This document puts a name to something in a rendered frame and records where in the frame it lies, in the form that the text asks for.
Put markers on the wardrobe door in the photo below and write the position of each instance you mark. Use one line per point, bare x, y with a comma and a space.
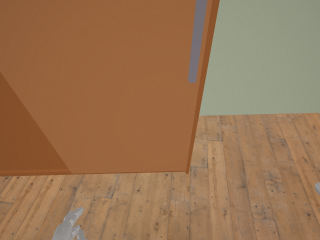
23, 145
106, 80

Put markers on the handle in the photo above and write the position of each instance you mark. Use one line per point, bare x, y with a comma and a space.
198, 27

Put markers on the left robot hand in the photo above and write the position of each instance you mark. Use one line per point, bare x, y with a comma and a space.
66, 231

